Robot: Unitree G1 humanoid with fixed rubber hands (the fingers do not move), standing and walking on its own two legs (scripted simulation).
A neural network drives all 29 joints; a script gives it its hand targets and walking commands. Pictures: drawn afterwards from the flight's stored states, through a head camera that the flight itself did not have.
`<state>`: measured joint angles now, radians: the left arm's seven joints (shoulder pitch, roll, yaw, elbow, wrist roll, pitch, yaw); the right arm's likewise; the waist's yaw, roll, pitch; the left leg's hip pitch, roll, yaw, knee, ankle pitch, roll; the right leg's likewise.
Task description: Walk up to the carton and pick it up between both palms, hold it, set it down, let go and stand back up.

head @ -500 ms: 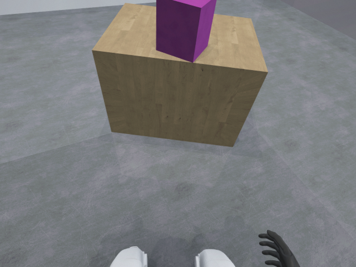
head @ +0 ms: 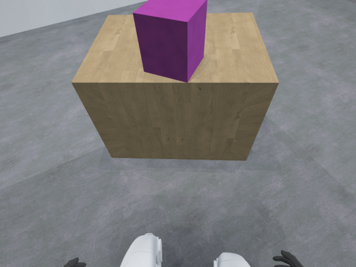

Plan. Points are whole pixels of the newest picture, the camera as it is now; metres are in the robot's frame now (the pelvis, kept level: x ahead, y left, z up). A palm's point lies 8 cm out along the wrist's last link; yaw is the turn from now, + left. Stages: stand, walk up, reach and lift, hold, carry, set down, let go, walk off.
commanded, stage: walk up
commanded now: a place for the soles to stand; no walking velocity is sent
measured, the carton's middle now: (173, 38) +0.92 +0.03 +0.02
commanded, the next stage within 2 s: none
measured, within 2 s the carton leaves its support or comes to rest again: neither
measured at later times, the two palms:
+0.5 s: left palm (99, 171) +0.37 +0.24 -0.09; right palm (290, 236) +0.19 -0.27 -0.12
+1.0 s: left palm (84, 156) +0.44 +0.32 -0.12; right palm (248, 143) +0.46 -0.21 -0.09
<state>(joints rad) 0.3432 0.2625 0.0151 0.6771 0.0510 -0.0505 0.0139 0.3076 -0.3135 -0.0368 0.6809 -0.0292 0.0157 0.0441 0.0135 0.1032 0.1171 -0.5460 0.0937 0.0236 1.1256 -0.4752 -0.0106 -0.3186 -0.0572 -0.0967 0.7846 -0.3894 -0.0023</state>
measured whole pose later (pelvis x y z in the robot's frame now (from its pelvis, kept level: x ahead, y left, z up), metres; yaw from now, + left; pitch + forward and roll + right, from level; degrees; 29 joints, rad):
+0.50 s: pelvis +0.21 +0.01 -0.01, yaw -4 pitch -4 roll -1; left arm 0.27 0.24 0.04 0.60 0.04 -0.05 -0.03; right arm 0.44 -0.32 -0.02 0.74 -0.03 0.00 0.01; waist -0.05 0.03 0.10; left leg -0.26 0.12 0.09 0.96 -0.55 0.01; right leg -0.46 -0.03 -0.08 0.81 -0.25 -0.03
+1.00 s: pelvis +0.38 +0.05 +0.00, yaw -2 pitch -4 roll +0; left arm 0.38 0.30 0.05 0.71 0.03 0.02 -0.02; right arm 0.32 -0.25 -0.01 0.66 -0.04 -0.03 -0.01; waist -0.01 -0.05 0.11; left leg -0.36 0.06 0.10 0.82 -0.39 0.02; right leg -0.51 -0.05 -0.01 1.21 -0.47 0.01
